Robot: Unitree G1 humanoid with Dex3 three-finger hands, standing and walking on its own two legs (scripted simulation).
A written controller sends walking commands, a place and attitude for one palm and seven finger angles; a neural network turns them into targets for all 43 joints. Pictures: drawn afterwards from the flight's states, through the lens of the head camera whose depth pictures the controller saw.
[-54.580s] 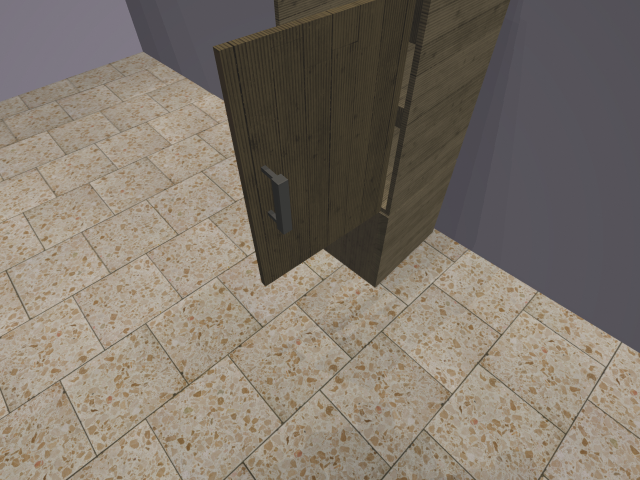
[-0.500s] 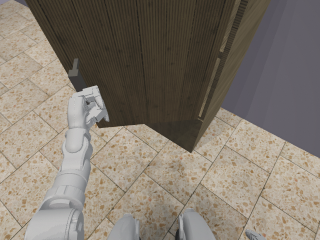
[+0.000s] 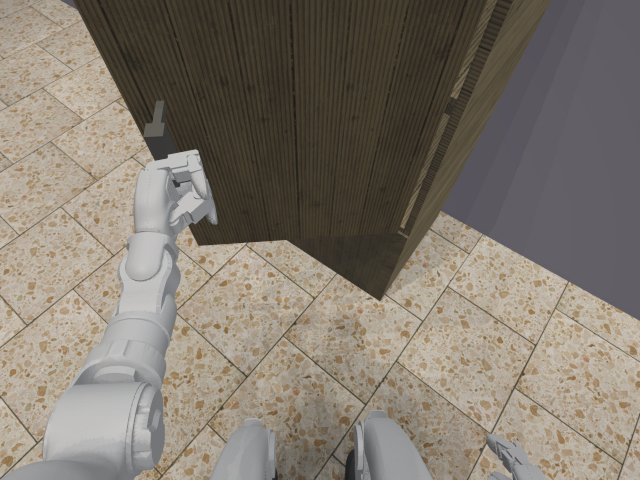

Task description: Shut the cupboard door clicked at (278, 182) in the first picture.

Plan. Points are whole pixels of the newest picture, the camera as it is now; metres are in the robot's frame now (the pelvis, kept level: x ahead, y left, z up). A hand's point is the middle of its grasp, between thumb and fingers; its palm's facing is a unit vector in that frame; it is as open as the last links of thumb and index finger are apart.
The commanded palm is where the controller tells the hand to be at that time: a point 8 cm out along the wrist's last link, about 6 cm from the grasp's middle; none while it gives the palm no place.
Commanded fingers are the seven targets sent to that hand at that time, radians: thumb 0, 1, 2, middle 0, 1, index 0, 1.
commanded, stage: push the door shut along its arc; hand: left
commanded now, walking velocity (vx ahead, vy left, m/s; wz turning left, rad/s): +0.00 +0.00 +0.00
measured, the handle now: (173, 155) +0.52 +0.19 +0.05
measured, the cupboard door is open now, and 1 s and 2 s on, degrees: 41 28 20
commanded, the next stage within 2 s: pull the fist back off the door in 1.38 s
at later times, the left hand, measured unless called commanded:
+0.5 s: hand (213, 162) +0.51 +0.14 +0.05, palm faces -0.12 -0.99 -0.03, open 3.1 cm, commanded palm +0.51 +0.17 +0.05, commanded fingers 0.00 0.90 0.90 -1.30 -1.50 -1.30 -1.50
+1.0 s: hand (247, 125) +0.58 +0.09 +0.06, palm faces -0.26 -0.96 -0.03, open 3.1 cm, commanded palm +0.57 +0.13 +0.05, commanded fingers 0.00 0.90 0.90 -1.30 -1.50 -1.30 -1.50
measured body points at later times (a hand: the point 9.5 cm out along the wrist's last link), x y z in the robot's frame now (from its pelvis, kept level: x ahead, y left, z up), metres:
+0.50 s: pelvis -0.01 +0.01 -0.02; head +0.13 +0.02 +0.41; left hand +0.51 +0.19 +0.06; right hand +0.00 -0.26 -0.13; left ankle +0.03 +0.13 -0.64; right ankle +0.04 -0.11 -0.64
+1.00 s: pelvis +0.00 +0.02 -0.03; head +0.18 +0.02 +0.38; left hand +0.58 +0.15 +0.06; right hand -0.03 -0.24 -0.14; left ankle +0.03 +0.13 -0.64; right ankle +0.04 -0.11 -0.64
